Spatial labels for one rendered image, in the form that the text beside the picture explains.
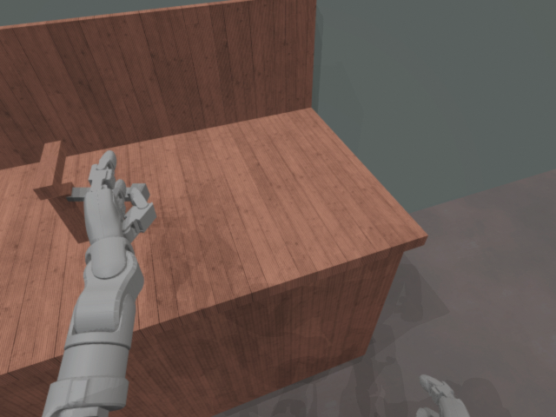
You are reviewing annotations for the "counter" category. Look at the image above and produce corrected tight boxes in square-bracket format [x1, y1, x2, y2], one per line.
[0, 0, 428, 417]

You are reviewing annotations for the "robot left forearm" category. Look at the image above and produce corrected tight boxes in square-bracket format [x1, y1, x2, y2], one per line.
[42, 236, 144, 417]

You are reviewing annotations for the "tap lever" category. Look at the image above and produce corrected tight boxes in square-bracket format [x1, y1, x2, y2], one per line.
[66, 183, 150, 205]

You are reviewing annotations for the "right robot hand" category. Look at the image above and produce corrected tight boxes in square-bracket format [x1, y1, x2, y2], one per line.
[416, 374, 470, 417]

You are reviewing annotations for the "left robot hand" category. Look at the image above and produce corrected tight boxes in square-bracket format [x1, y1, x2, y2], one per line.
[83, 150, 156, 245]

